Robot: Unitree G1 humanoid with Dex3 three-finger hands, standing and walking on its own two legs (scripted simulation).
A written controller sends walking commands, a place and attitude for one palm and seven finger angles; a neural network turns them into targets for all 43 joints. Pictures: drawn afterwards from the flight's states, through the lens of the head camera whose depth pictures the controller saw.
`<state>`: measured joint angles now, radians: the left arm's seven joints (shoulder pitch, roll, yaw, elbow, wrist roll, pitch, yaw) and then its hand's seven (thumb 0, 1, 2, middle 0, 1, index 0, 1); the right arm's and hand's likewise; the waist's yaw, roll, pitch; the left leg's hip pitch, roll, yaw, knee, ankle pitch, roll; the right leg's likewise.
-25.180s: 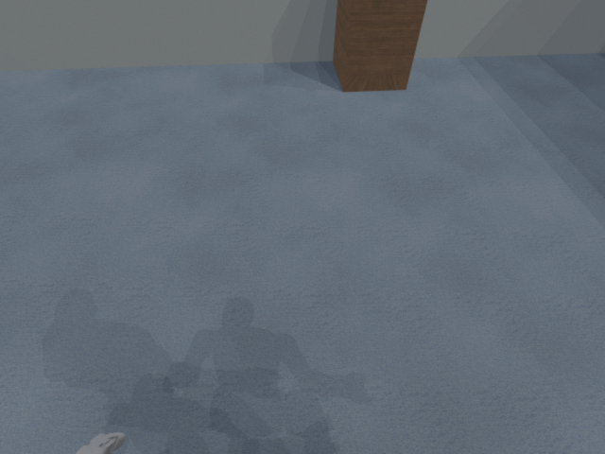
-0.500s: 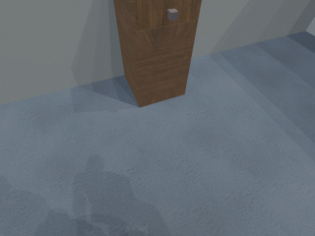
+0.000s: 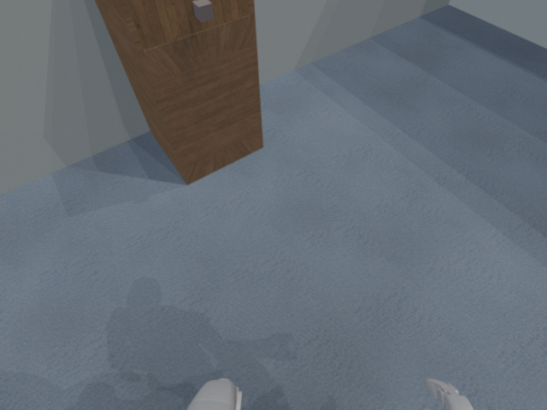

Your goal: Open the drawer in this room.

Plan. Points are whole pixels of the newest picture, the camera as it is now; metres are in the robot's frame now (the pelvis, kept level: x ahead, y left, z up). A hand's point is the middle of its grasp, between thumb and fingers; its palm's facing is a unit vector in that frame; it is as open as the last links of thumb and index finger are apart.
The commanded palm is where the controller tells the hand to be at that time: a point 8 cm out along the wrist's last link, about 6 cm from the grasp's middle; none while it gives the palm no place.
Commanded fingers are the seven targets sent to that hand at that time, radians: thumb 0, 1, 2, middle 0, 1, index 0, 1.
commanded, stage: walk to a spot facing it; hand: left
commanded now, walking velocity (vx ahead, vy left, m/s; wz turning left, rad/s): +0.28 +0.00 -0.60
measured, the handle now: (200, 7) +1.16 +0.34 -0.01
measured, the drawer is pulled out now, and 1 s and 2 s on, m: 0.00 0.00 0.00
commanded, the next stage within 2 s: turn to face it in 1.78 s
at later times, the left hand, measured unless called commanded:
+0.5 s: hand (159, 333) +0.24 +0.25 -0.17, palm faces -0.27 -0.94 -0.20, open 7.4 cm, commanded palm none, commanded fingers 0.00 0.90 0.90 -0.20 -0.30 -0.20 -0.30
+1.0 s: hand (263, 228) +0.48 +0.08 -0.17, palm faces -0.53 -0.82 -0.24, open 7.2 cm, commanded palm none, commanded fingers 0.00 0.90 0.90 -0.20 -0.30 -0.20 -0.30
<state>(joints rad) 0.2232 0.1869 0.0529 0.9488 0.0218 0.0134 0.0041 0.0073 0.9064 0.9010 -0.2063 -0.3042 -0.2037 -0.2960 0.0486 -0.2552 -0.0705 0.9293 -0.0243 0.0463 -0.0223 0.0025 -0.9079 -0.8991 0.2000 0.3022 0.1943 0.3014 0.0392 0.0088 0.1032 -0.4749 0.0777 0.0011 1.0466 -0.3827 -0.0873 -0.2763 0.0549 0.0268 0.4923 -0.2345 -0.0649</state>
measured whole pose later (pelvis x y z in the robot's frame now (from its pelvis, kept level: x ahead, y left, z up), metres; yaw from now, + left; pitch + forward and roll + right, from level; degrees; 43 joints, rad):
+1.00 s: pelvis +0.32 -0.06 +0.00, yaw -32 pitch +1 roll -1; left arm 0.19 0.22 0.05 0.99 0.02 -0.05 0.00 0.00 0.94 0.90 -0.21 -0.30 -0.20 -0.30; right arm 0.17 -0.18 -0.04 0.92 -0.03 -0.02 0.01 0.00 -0.91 -0.90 0.20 0.30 0.19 0.30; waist -0.03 0.02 0.09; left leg -0.61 0.18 0.04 1.02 -0.24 -0.08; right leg -0.20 0.07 -0.05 0.47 -0.29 -0.08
